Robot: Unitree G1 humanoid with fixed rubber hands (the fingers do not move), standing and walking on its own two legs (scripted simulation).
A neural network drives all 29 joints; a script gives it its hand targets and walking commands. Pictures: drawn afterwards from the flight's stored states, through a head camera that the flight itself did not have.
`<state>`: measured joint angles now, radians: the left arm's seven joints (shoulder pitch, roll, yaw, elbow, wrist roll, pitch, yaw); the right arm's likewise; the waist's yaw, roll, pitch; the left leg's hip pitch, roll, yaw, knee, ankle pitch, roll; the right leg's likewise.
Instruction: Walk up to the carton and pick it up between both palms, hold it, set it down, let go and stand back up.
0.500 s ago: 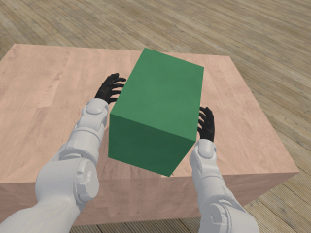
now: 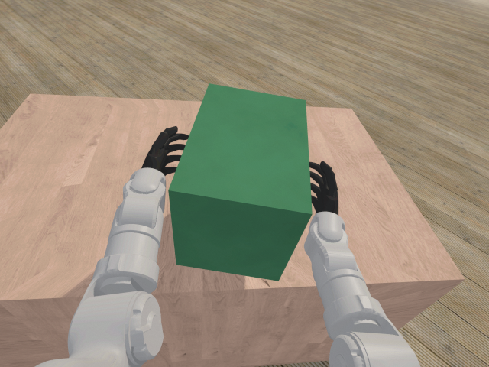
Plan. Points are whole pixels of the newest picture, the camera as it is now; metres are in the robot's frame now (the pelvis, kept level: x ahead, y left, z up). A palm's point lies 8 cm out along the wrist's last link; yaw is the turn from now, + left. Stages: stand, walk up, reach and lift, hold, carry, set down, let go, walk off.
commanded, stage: reach and lift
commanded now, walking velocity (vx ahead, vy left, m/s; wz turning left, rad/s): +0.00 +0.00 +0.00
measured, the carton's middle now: (243, 179) +0.46 -0.01 +0.06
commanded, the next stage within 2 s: hold in 1.84 s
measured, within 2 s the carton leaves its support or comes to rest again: neither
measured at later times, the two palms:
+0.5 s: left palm (150, 169) +0.38 +0.14 +0.16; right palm (333, 192) +0.36 -0.15 +0.14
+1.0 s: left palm (144, 167) +0.36 +0.14 +0.18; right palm (338, 185) +0.35 -0.15 +0.16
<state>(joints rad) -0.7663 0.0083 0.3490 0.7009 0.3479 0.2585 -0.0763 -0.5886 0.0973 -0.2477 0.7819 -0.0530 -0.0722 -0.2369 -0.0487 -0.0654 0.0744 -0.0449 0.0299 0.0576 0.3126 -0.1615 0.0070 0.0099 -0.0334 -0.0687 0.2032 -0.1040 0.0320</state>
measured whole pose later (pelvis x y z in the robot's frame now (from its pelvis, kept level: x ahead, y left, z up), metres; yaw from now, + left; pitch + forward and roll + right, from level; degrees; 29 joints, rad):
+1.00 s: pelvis -0.02 -0.02 +0.00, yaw +1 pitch -10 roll -1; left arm -0.67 -0.05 0.31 0.21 0.41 0.65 -0.07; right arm -0.65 0.00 -0.07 0.61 0.09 0.15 -0.19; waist -0.07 -0.07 0.10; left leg 0.01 0.04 0.03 0.29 -0.13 -0.01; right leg 0.05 -0.02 -0.09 0.24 -0.12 0.01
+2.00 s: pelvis -0.02 -0.02 +0.00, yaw +2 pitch -12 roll -1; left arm -0.66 -0.04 0.32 0.09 0.41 0.78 -0.08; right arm -0.70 -0.03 -0.02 0.54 0.17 0.26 -0.20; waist -0.08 -0.06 0.09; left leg 0.04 0.04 0.02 0.30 -0.14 -0.02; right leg 0.08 -0.02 -0.10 0.25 -0.13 0.00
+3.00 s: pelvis -0.01 -0.02 +0.00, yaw +2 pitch -11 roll -1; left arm -0.68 -0.03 0.32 0.07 0.42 0.81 -0.11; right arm -0.70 -0.01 -0.03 0.50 0.17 0.31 -0.22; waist -0.09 -0.05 0.09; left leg 0.04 0.03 0.01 0.30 -0.14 -0.02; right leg 0.08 -0.02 -0.10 0.25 -0.14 0.00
